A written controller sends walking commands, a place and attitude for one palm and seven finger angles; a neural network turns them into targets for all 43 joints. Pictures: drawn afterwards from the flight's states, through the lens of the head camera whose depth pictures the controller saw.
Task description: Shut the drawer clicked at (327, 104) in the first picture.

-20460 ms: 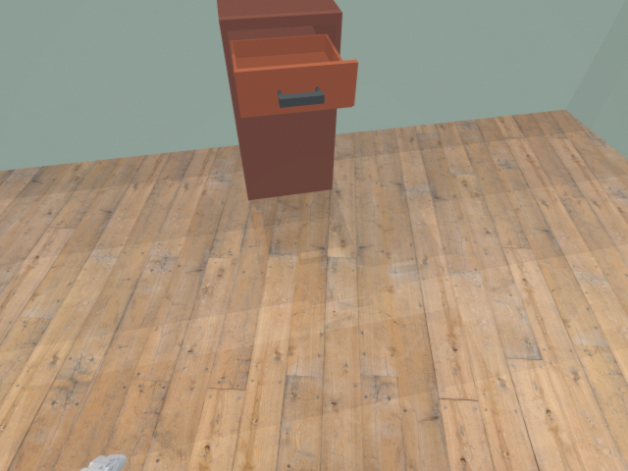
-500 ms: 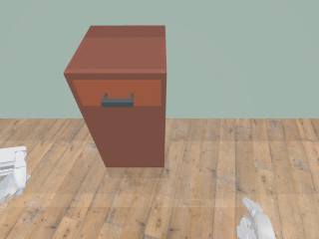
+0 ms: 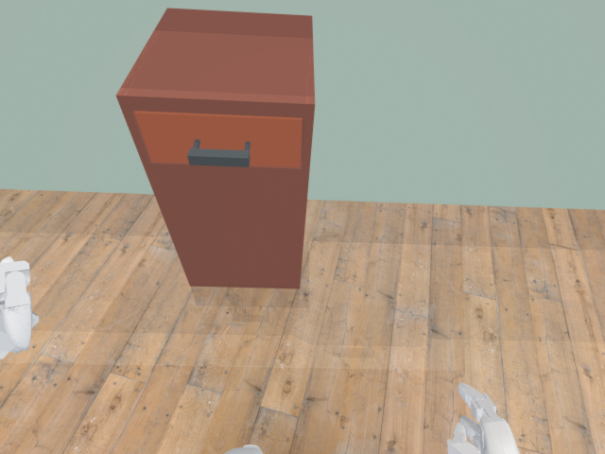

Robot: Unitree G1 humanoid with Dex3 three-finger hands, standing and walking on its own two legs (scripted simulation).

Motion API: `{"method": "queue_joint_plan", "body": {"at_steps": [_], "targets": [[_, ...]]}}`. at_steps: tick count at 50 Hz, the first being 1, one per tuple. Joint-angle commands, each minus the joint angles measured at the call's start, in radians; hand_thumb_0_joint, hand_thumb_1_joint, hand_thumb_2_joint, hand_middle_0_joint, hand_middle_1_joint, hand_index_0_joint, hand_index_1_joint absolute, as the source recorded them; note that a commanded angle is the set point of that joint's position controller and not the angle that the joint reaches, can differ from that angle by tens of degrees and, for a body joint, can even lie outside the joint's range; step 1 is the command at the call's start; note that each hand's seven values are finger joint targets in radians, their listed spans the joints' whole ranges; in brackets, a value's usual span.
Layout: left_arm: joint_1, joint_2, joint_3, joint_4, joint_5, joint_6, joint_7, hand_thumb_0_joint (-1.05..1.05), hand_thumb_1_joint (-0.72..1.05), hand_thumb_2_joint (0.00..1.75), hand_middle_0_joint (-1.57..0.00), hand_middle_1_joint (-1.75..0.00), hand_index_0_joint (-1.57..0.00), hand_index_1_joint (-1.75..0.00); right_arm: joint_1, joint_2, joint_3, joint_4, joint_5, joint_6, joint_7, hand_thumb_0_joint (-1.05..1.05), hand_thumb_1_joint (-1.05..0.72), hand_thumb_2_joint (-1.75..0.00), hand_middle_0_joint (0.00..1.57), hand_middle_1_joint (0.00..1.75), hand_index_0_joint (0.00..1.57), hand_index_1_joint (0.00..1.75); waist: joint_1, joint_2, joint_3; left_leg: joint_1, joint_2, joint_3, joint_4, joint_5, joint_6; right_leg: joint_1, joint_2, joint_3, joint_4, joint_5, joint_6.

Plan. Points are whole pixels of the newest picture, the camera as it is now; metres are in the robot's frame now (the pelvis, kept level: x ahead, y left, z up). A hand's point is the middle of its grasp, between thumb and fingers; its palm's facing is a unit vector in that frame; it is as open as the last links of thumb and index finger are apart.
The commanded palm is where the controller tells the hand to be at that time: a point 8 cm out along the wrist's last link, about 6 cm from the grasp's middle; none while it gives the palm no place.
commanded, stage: step back with the hand held close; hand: left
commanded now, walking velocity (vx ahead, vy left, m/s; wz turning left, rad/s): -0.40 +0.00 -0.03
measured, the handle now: (220, 151) +0.72 +0.21 -0.08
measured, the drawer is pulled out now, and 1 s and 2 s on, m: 0.00 0.00 0.00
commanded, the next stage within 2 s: stop stepping back and stand still in 0.32 s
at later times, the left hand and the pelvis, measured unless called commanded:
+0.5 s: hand out of the picture +0.08 +0.27 +0.19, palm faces +0.43 -0.79 -0.44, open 3.2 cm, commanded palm +0.00 +0.30 +0.19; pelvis -0.11 +0.01 +0.00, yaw +5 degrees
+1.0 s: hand out of the picture -0.02 +0.23 +0.18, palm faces +0.27 -0.84 -0.47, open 3.3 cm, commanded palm -0.08 +0.29 +0.19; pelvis -0.21 +0.01 +0.01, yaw -1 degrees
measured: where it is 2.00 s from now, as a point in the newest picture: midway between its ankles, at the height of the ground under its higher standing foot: outside the picture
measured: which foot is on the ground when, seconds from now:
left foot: down 0.00-0.60, up 0.62-0.74, down 0.76-1.00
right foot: down 0.00-0.34, up 0.36-0.60, down 0.62-0.78, up 0.80-1.00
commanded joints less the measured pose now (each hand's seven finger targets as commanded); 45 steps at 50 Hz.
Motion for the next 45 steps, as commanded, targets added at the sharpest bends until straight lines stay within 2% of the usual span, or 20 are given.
{"method": "queue_joint_plan", "body": {"at_steps": [1,8,12,14,16,17,18,22,27,28,30,32,33,35,37,38,39,41,43,45], "targets": [[0.038,0.129,0.054,-0.182,-0.03,-0.056,-0.001,0.0,0.9,0.9,-1.4,-1.6,-1.4,-1.6,-0.097,-0.133,-0.062,-0.136,-0.001,-0.051,0.001,0.0,-0.9,-0.9,0.2,0.3,0.2,0.3,0.011,0.02,-0.263,0.158,0.092,-0.066,-0.118,0.312,0.007,0.146,-0.085,0.066,-0.041,0.448,-0.019],[0.048,0.173,0.118,-0.225,-0.021,-0.062,0.003,0.0,0.9,0.9,-1.4,-1.6,-1.4,-1.6,-0.121,-0.135,-0.064,-0.174,0.002,-0.032,-0.003,0.0,-0.9,-0.9,0.2,0.3,0.2,0.3,0.005,0.015,-0.145,-0.106,0.077,-0.098,-0.157,-0.325,0.036,0.136,-0.097,0.157,-0.12,-0.011,-0.039],[-0.006,0.153,0.075,-0.206,-0.039,-0.066,0.027,0.0,0.9,0.9,-1.4,-1.6,-1.4,-1.6,-0.084,-0.112,-0.069,-0.132,-0.003,-0.014,0.006,0.0,-0.9,-0.9,0.2,0.3,0.2,0.3,-0.013,-0.122,-0.117,0.219,-0.004,-0.051,0.197,-0.2,-0.032,-0.302,-0.281,0.256,-0.345,-0.274,-0.141],[-0.014,0.137,0.054,-0.179,-0.029,-0.064,0.034,0.0,0.9,0.9,-1.4,-1.6,-1.4,-1.6,-0.083,-0.106,-0.061,-0.126,-0.001,-0.007,0.003,0.0,-0.9,-0.9,0.2,0.3,0.2,0.3,-0.025,-0.123,-0.104,0.29,0.022,-0.075,0.102,-0.166,-0.018,-0.352,-0.235,0.154,-0.282,-0.221,-0.099],[-0.033,0.128,0.043,-0.211,-0.03,-0.07,0.034,0.0,0.9,0.9,-1.4,-1.6,-1.4,-1.6,-0.094,-0.134,-0.054,-0.145,-0.004,-0.017,-0.011,0.0,-0.9,-0.9,0.2,0.3,0.2,0.3,-0.024,0.092,-0.054,0.116,0.127,-0.225,-0.199,-0.314,0.032,-0.253,-0.084,0.052,-0.07,-0.253,-0.034],[-0.039,0.122,0.045,-0.227,-0.022,-0.071,0.032,0.0,0.9,0.9,-1.4,-1.6,-1.4,-1.6,-0.13,-0.15,-0.054,-0.163,-0.009,-0.037,-0.02,0.0,-0.9,-0.9,0.2,0.3,0.2,0.3,-0.012,0.313,-0.056,-0.156,0.272,-0.412,-0.457,-0.533,0.091,-0.009,0.023,-0.013,0.224,-0.179,-0.001],[-0.061,0.136,0.069,-0.216,0.001,-0.064,0.03,0.0,0.9,0.9,-1.4,-1.6,-1.4,-1.6,-0.125,-0.14,-0.049,-0.155,-0.018,-0.053,-0.022,0.0,-0.9,-0.9,0.2,0.3,0.2,0.3,-0.003,0.367,-0.08,-0.333,0.357,-0.507,-0.574,-0.657,0.135,0.149,0.078,0.007,0.537,-0.165,0.007],[-0.023,0.157,0.096,-0.236,-0.018,-0.057,0.022,0.0,0.9,0.9,-1.4,-1.6,-1.4,-1.6,-0.117,-0.13,-0.076,-0.15,-0.003,-0.087,0.006,0.0,-0.9,-0.9,0.2,0.3,0.2,0.3,0.031,0.145,-0.173,-0.124,0.302,-0.28,-0.434,-0.453,0.106,0.111,0.059,-0.003,0.572,-0.216,0.009],[0.072,0.149,0.067,-0.335,-0.056,-0.009,0.008,0.0,0.9,0.9,-1.4,-1.6,-1.4,-1.6,-0.093,-0.085,-0.039,-0.137,-0.006,-0.083,0.023,0.0,-0.9,-0.9,0.2,0.3,0.2,0.3,0.032,0.307,-0.191,0.145,0.155,-0.056,-0.439,-0.391,-0.078,0.15,0.083,-0.183,-0.043,-0.377,-0.05],[0.052,0.162,0.062,-0.358,-0.055,-0.008,0.001,0.0,0.9,0.9,-1.4,-1.6,-1.4,-1.6,-0.091,-0.084,-0.035,-0.124,-0.01,-0.082,0.023,0.0,-0.9,-0.9,0.2,0.3,0.2,0.3,0.03,0.247,-0.186,0.22,0.098,0.017,-0.307,-0.272,-0.109,0.121,0.036,-0.146,-0.244,-0.352,-0.079],[-0.004,0.207,0.08,-0.373,-0.053,-0.002,0.004,0.0,0.9,0.9,-1.4,-1.6,-1.4,-1.6,-0.062,-0.094,-0.038,-0.086,-0.009,-0.063,0.021,0.0,-0.9,-0.9,0.2,0.3,0.2,0.3,0.008,-0.154,-0.146,0.343,-0.007,0.052,0.32,-0.08,-0.077,-0.229,-0.275,0.21,-0.435,-0.174,-0.196],[-0.096,0.247,0.131,-0.361,-0.061,0.006,0.034,0.0,0.9,0.9,-1.4,-1.6,-1.4,-1.6,-0.093,-0.082,-0.011,-0.094,-0.017,-0.064,0.019,0.0,-0.9,-0.9,0.2,0.3,0.2,0.3,-0.002,-0.115,-0.152,0.101,0.026,0.004,0.512,-0.101,-0.057,-0.094,-0.39,0.201,-0.341,0.309,-0.251],[-0.112,0.159,0.049,-0.242,-0.066,0.02,0.016,0.0,0.9,0.9,-1.4,-1.6,-1.4,-1.6,-0.046,-0.07,-0.012,-0.08,0.01,-0.07,0.015,0.0,-0.9,-0.9,0.2,0.3,0.2,0.3,0.0,-0.223,-0.155,0.046,0.053,-0.064,0.405,-0.088,-0.052,0.009,-0.358,0.166,-0.272,0.167,-0.21],[-0.112,0.088,0.01,-0.141,-0.048,0.059,0.015,0.0,0.9,0.9,-1.4,-1.6,-1.4,-1.6,-0.102,-0.103,-0.03,-0.084,0.022,-0.073,-0.009,0.0,-0.9,-0.9,0.2,0.3,0.2,0.3,-0.015,-0.194,0.0,0.192,0.092,-0.059,0.061,-0.033,-0.02,-0.071,-0.283,0.121,-0.182,0.097,-0.128],[-0.124,0.05,-0.026,-0.102,-0.041,0.065,0.009,0.0,0.9,0.9,-1.4,-1.6,-1.4,-1.6,-0.118,-0.114,-0.014,-0.092,0.018,-0.082,-0.025,0.0,-0.9,-0.9,0.2,0.3,0.2,0.3,-0.019,0.134,0.026,0.321,0.098,-0.065,-0.214,-0.04,-0.004,-0.117,-0.158,-0.004,0.018,-0.039,-0.05],[-0.17,0.088,-0.004,-0.135,-0.034,0.051,0.016,0.0,0.9,0.9,-1.4,-1.6,-1.4,-1.6,-0.095,-0.131,-0.008,-0.095,0.014,-0.09,-0.03,0.0,-0.9,-0.9,0.2,0.3,0.2,0.3,-0.009,0.328,-0.005,0.357,0.21,-0.243,-0.306,-0.07,0.026,-0.16,-0.078,-0.057,0.182,-0.155,-0.018],[-0.229,0.103,-0.012,-0.169,-0.022,0.039,0.02,0.0,0.9,0.9,-1.4,-1.6,-1.4,-1.6,-0.083,-0.118,-0.002,-0.104,0.008,-0.099,-0.028,0.0,-0.9,-0.9,0.2,0.3,0.2,0.3,-0.015,0.344,-0.006,0.33,0.303,-0.414,-0.385,-0.125,0.081,-0.196,-0.041,-0.056,0.313,-0.293,-0.009],[-0.198,0.158,0.023,-0.227,-0.027,0.035,0.019,0.0,0.9,0.9,-1.4,-1.6,-1.4,-1.6,-0.079,-0.09,0.001,-0.102,-0.012,-0.112,-0.02,0.0,-0.9,-0.9,0.2,0.3,0.2,0.3,-0.011,0.141,-0.104,0.389,0.336,-0.483,-0.4,-0.036,0.1,-0.217,-0.053,-0.01,0.43,-0.293,-0.018],[-0.048,0.132,0.024,-0.252,-0.033,0.048,0.011,0.0,0.9,0.9,-1.4,-1.6,-1.4,-1.6,-0.09,-0.096,-0.007,-0.116,-0.001,-0.113,0.001,0.0,-0.9,-0.9,0.2,0.3,0.2,0.3,0.011,0.045,-0.152,0.281,0.31,-0.358,-0.408,-0.14,0.108,-0.088,-0.064,-0.015,0.405,-0.247,-0.019],[0.076,0.105,0.018,-0.294,-0.036,0.061,0.014,0.0,0.9,0.9,-1.4,-1.6,-1.4,-1.6,-0.129,-0.1,-0.004,-0.143,0.002,-0.098,0.016,0.0,-0.9,-0.9,0.2,0.3,0.2,0.3,0.027,0.196,-0.125,0.048,0.235,-0.15,-0.468,-0.363,0.069,0.139,-0.043,-0.114,0.25,-0.208,-0.027]]}}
